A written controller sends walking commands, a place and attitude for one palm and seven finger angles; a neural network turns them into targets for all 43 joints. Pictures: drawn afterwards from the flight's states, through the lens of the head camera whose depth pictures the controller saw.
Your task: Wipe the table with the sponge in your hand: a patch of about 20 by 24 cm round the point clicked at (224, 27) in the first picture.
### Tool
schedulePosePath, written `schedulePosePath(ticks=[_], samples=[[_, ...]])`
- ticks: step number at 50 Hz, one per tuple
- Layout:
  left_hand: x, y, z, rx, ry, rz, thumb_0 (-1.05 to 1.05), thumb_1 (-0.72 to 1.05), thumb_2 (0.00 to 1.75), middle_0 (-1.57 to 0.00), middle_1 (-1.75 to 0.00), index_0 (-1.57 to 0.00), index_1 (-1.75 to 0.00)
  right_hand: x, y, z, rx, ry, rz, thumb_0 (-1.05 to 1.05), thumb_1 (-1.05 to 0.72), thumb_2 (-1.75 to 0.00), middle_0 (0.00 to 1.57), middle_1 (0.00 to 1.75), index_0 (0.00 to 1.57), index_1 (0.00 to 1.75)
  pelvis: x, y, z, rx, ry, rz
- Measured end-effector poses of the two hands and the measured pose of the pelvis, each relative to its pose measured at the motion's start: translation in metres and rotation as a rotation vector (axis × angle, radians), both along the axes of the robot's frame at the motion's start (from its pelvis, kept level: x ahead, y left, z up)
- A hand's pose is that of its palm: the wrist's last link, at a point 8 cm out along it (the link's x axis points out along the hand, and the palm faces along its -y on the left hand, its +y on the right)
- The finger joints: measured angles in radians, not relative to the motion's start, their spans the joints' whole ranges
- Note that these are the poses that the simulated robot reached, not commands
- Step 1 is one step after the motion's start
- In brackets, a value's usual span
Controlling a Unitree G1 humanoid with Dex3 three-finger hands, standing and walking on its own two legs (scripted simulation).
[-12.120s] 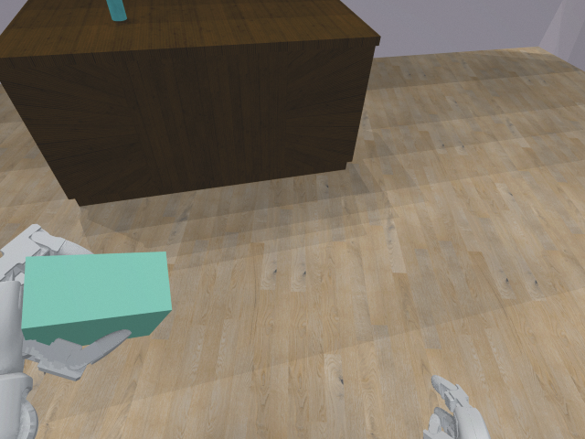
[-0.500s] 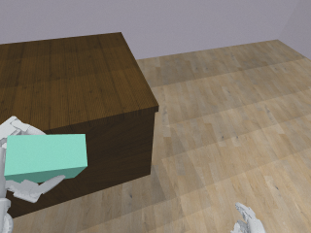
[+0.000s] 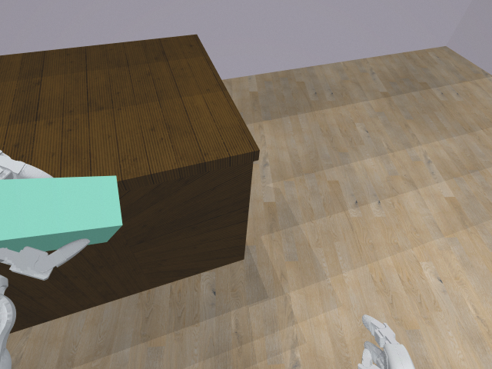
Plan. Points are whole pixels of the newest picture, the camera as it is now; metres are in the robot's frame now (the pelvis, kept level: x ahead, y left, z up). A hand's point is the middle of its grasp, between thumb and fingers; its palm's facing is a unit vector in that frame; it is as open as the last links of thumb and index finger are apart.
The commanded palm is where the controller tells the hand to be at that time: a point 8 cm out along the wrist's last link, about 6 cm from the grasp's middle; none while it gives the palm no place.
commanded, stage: look again from close up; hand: left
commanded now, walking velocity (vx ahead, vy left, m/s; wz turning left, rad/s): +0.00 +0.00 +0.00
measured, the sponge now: (77, 215) +0.26 +0.25 +0.15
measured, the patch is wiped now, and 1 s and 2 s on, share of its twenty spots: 0.00 0.00 0.00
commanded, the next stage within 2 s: shuffle to correct the standing spot in 0.08 s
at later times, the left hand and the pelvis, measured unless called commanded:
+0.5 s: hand (45, 195) +0.28 +0.30 +0.15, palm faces +0.37 -0.87 -0.33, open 10.4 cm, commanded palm +0.22 +0.34 +0.17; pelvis +0.07 +0.06 -0.01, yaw +2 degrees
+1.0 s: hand (12, 148) +0.35 +0.38 +0.16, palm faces +0.40 -0.76 -0.51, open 10.4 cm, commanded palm +0.27 +0.41 +0.17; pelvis +0.10 +0.13 -0.05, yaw -1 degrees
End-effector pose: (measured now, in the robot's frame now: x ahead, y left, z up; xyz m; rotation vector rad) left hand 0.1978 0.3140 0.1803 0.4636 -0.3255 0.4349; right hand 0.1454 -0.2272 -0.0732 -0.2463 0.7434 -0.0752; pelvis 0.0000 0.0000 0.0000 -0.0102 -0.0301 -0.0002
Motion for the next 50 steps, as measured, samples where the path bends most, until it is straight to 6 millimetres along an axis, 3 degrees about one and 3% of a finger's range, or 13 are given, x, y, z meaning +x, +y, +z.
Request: schedulePosePath(ticks=[4,6,14,23,28,33,40,44,50], samples=[[-0.005,-0.026,-0.015,-0.007,0.079,-0.136,-0.01,-0.53,1.00,-0.69,-1.38,-0.72,-1.36,0.002,0.010,-0.002,0.016,-0.028,-0.017,0.02,-0.91,-0.89,0.20,0.30,0.21,0.30,0.005,0.015,-0.003,0.018,-0.005,0.001],[-0.008,-0.026,-0.020,0.009,0.109,-0.170,-0.01,-0.53,1.00,-0.69,-1.38,-0.72,-1.36,0.005,0.017,-0.002,0.016,-0.026,-0.014,0.02,-0.91,-0.89,0.20,0.30,0.21,0.30,0.010,0.018,-0.004,0.022,-0.009,0.007],[-0.002,0.024,-0.013,0.016,0.031,-0.007,-0.01,-0.53,1.00,-0.69,-1.38,-0.72,-1.36,0.041,0.047,0.005,0.004,-0.031,0.095,0.02,-0.91,-0.89,0.20,0.30,0.21,0.30,0.031,0.025,-0.002,0.003,0.011,0.039],[0.036,0.022,-0.016,-0.051,-0.016,-0.095,-0.01,-0.52,1.00,-0.69,-1.38,-0.72,-1.36,0.103,0.069,0.018,-0.015,-0.120,0.123,0.02,-0.90,-0.89,0.20,0.30,0.21,0.30,0.061,0.051,-0.007,-0.018,0.028,0.039],[0.056,0.039,-0.020,0.011,0.035,-0.121,-0.01,-0.52,1.00,-0.70,-1.38,-0.72,-1.36,0.124,0.078,0.020,-0.018,-0.136,0.087,0.02,-0.91,-0.89,0.20,0.30,0.21,0.30,0.075,0.063,-0.012,-0.011,0.029,0.021],[0.069,0.052,-0.011,0.052,0.035,-0.114,-0.01,-0.52,1.00,-0.70,-1.38,-0.72,-1.36,0.130,0.087,0.008,-0.005,-0.093,0.086,0.01,-0.91,-0.89,0.20,0.30,0.21,0.30,0.087,0.075,-0.016,-0.042,0.024,0.040],[0.064,0.071,-0.010,0.037,-0.070,-0.119,-0.01,-0.52,1.00,-0.70,-1.38,-0.72,-1.36,0.126,0.101,-0.008,-0.043,0.045,0.084,0.02,-0.91,-0.89,0.20,0.30,0.21,0.30,0.097,0.098,-0.024,-0.019,0.024,0.010],[0.084,0.089,-0.013,0.105,-0.107,-0.147,-0.01,-0.52,1.00,-0.70,-1.38,-0.72,-1.36,0.128,0.115,-0.033,-0.049,-0.003,0.001,0.02,-0.91,-0.89,0.20,0.30,0.21,0.30,0.104,0.127,-0.047,-0.002,-0.012,0.006],[0.114,0.105,-0.005,0.212,-0.042,-0.108,-0.01,-0.52,1.00,-0.70,-1.38,-0.72,-1.36,0.116,0.155,-0.056,0.121,0.005,-0.052,0.02,-0.91,-0.89,0.20,0.30,0.20,0.30,0.104,0.130,-0.046,0.054,-0.010,-0.017]])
